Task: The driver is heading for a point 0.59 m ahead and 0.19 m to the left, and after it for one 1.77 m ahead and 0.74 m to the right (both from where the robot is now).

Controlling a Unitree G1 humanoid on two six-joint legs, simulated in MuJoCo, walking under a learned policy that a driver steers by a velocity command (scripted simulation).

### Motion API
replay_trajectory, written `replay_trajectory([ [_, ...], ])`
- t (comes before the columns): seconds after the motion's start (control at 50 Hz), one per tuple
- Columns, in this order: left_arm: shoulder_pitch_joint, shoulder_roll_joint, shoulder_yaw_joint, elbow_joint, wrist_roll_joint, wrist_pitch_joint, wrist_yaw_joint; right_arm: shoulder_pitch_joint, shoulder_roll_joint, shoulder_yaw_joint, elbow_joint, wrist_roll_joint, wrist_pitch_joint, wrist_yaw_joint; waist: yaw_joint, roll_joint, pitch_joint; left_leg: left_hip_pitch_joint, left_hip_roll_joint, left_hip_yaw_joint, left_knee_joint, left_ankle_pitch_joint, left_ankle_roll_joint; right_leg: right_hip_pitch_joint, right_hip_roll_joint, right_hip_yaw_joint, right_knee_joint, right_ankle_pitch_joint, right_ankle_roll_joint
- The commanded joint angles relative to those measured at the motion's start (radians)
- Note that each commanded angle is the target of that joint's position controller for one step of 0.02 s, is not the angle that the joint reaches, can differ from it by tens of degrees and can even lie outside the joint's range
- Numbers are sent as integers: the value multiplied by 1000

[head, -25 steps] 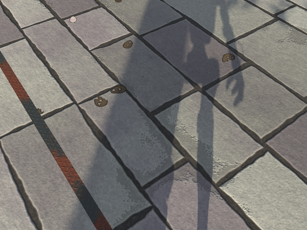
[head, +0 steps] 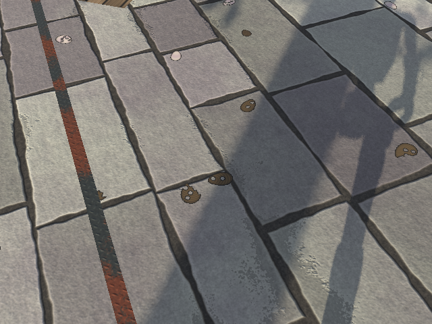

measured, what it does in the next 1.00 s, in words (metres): walks ahead, turning left: left foot, then right foot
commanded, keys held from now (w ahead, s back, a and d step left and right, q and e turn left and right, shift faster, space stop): w+q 0.64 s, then w+e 0.36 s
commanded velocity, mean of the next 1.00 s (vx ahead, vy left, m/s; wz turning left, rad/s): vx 0.50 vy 0.00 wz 0.33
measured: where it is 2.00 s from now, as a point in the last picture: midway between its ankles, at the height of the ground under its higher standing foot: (201, 165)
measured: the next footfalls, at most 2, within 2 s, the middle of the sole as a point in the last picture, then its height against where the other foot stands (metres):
left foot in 0.18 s outside the picture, level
right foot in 0.64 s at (239, 296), level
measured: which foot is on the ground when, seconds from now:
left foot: up 0.00-0.16, down 0.18-0.64, up 0.66-1.00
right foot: down 0.00-0.16, up 0.18-0.62, down 0.64-1.00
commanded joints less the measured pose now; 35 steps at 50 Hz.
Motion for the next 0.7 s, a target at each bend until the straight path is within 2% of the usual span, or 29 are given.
replay_trajectory([
  [0.02,16,162,33,-28,-7,0,9,-130,-32,3,-103,1,-13,18,22,-71,79,-5,-13,35,-75,32,14,-13,-299,40,-62,305,-112],
  [0.08,27,177,39,-20,-14,27,13,-169,-40,1,-148,2,-12,40,16,-82,84,-33,-36,75,-111,-96,45,109,-338,13,26,473,-93],
  [0.12,-2,206,48,-35,-18,43,23,-119,-71,-14,-160,1,-8,51,-30,-120,29,79,-92,136,-105,-201,79,136,-343,-20,159,811,-70],
  [0.14,-14,216,52,-43,-17,53,30,-32,-100,-32,-147,1,-4,51,-80,-135,-27,196,-131,163,-102,-237,101,125,-334,-37,289,956,-56],
  [0.16,-30,212,49,-53,-17,61,36,123,-147,-61,-110,4,-2,44,-163,-116,-106,412,-169,163,-160,-190,136,47,-298,-64,492,958,-27],
  [0.18,-20,189,37,-80,-3,53,38,287,-236,-95,-79,3,7,23,-223,0,-213,729,-35,-67,-182,-188,203,-203,-253,-70,805,660,13],
  [0.2,80,29,-13,-120,22,16,12,271,-311,-103,-84,10,2,19,-106,227,-303,1068,207,-635,-280,-324,400,-665,-20,31,1135,-302,71],
  [0.22,-25,125,5,-128,-18,-29,-7,307,-221,-77,-96,2,-3,17,-180,120,-363,1115,226,-747,-387,-398,400,-788,-35,222,1230,-355,50],
  [0.24,-119,164,16,-162,-51,-54,-16,261,-178,-66,-98,-6,-11,13,-186,82,-221,1016,191,-591,-401,-323,347,-856,-88,226,1205,-262,24],
  [0.26,-141,153,13,-166,-43,-64,-12,194,-156,-60,-114,-6,-16,12,-144,-17,-147,866,148,-473,-408,-228,314,-816,-132,220,1117,-180,17],
  [0.28,-146,155,21,-158,-20,-61,-5,129,-127,-51,-132,-8,-16,12,-104,-54,-86,724,111,-385,-425,-122,292,-749,-158,213,1026,-139,28],
  [0.3,-128,160,28,-158,-10,-48,-3,97,-110,-43,-149,-19,-16,9,-69,-34,-70,631,88,-342,-449,-53,287,-678,-176,219,985,-114,38],
  [0.34,-108,136,30,-168,0,-22,-1,88,-123,-45,-157,-13,-16,1,-40,-21,-49,532,68,-295,-480,9,292,-630,-178,203,894,-96,73],
  [0.36,-124,123,27,-177,6,-13,2,98,-138,-49,-157,-10,-17,-5,-40,-17,-37,493,56,-266,-491,30,292,-627,-173,191,840,-62,91],
  [0.42,-242,94,16,-219,9,-8,3,139,-172,-60,-151,-4,-13,-24,-75,-2,-3,425,-2,-194,-494,-5,249,-603,-136,174,599,145,121],
  [0.48,-338,80,8,-254,-3,-15,-6,189,-175,-63,-138,0,-4,-28,-121,28,-1,398,-29,-187,-477,-101,201,-517,-85,163,412,322,118],
  [0.52,-373,98,12,-276,-13,-19,-11,219,-169,-63,-124,6,0,-28,-132,40,0,438,-9,-233,-445,-147,190,-502,-75,185,360,327,110],
  [0.58,-361,142,26,-285,-17,-32,-21,229,-158,-62,-122,5,9,-36,-112,63,-7,539,30,-325,-351,-168,174,-483,-75,216,304,228,82],
  [0.6,-333,153,31,-280,-18,-38,-22,222,-159,-63,-126,2,12,-37,-94,80,-13,555,35,-348,-316,-147,167,-447,-72,211,296,179,66],
  [0.62,-263,166,41,-261,-16,-44,-20,208,-145,-58,-133,1,16,-37,-55,86,-38,550,12,-348,-259,-114,150,-353,-68,193,261,169,44],
  [0.64,-152,199,55,-241,-2,-49,-14,202,-105,-43,-146,-4,14,-34,-1,64,-126,503,-41,-308,-108,-94,119,-165,-123,227,267,160,2],
  [0.66,13,253,66,-221,8,-47,-10,229,-47,-19,-159,-27,11,-34,48,-63,-276,387,-113,-194,172,-284,77,83,-294,401,287,121,-57],
  [0.68,91,318,86,-159,10,-32,-22,403,-6,-8,-165,14,-1,-30,-38,-441,-341,36,-222,-109,466,-675,18,327,-468,901,161,-127,-227],
  [0.7,64,208,62,-178,-19,-31,-30,379,-109,-22,-130,21,-5,-33,-6,-284,-249,-69,-158,-160,572,-646,11,281,-440,938,111,-333,-210],
])
Keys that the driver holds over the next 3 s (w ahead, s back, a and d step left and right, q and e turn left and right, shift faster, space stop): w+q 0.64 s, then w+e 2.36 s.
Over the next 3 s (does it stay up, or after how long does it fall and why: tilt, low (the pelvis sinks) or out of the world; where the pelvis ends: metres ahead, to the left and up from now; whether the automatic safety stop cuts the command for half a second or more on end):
stays up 1.53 -0.11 -0.01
